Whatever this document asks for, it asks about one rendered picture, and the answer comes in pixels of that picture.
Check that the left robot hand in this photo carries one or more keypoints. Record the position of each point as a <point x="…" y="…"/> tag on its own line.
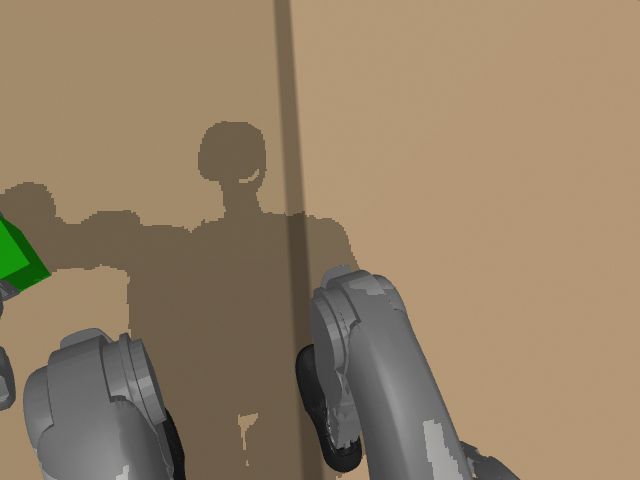
<point x="8" y="291"/>

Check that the left robot foot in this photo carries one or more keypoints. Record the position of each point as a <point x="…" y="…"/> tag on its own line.
<point x="175" y="447"/>

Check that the right robot foot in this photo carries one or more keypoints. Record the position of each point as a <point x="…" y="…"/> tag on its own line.
<point x="341" y="460"/>

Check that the cube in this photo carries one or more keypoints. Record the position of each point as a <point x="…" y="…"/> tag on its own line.
<point x="19" y="263"/>

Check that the left robot arm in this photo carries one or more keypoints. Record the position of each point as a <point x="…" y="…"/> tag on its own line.
<point x="7" y="383"/>

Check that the right robot hand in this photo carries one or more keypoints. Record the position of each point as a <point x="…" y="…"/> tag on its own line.
<point x="486" y="468"/>

